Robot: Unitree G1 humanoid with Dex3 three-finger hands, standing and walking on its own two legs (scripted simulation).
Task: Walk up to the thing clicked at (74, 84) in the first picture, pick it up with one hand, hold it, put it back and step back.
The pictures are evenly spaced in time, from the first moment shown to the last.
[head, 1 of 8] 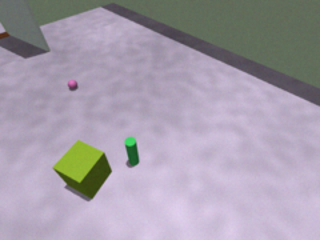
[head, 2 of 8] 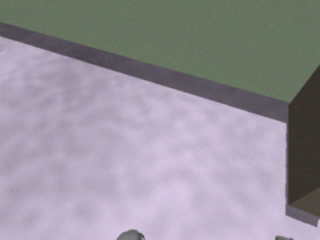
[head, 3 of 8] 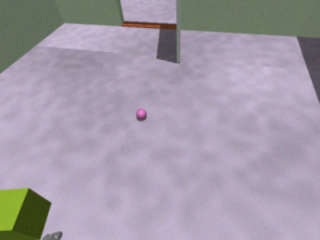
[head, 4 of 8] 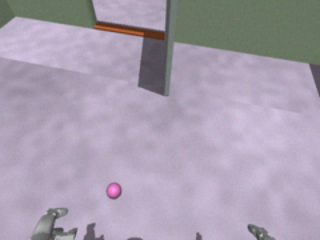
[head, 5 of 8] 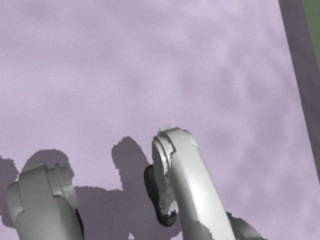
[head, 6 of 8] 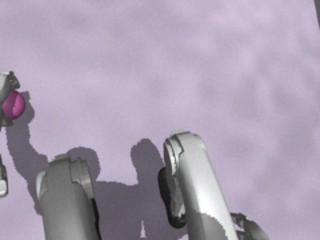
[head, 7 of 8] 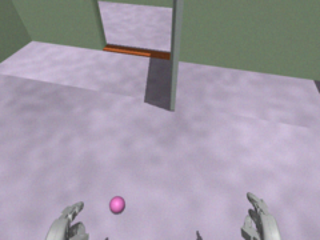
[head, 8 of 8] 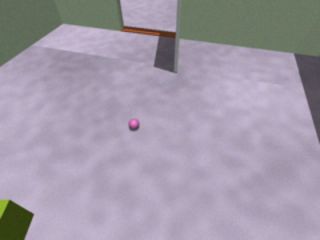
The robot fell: no
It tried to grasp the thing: yes
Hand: left
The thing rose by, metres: 0.67
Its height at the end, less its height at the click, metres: +0.00
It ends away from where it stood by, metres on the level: 0.00
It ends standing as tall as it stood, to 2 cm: yes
